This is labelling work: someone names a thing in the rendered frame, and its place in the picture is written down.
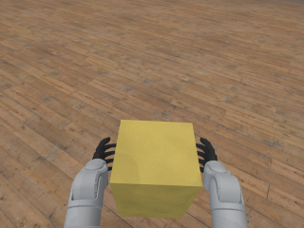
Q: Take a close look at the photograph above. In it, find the robot right hand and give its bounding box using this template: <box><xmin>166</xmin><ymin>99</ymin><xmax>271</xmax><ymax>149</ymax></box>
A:
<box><xmin>196</xmin><ymin>138</ymin><xmax>218</xmax><ymax>173</ymax></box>

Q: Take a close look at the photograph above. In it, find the robot left hand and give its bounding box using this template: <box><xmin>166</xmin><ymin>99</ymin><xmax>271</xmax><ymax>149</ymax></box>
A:
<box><xmin>92</xmin><ymin>137</ymin><xmax>117</xmax><ymax>171</ymax></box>

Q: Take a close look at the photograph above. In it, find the right robot forearm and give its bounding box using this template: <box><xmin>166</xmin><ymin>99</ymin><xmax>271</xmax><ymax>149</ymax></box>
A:
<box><xmin>203</xmin><ymin>161</ymin><xmax>249</xmax><ymax>228</ymax></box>

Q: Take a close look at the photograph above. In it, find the carton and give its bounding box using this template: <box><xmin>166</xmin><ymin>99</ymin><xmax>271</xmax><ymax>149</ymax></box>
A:
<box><xmin>109</xmin><ymin>120</ymin><xmax>203</xmax><ymax>219</ymax></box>

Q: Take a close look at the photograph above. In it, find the left robot forearm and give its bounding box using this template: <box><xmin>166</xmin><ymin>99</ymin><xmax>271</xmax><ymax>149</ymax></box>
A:
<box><xmin>64</xmin><ymin>159</ymin><xmax>108</xmax><ymax>228</ymax></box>

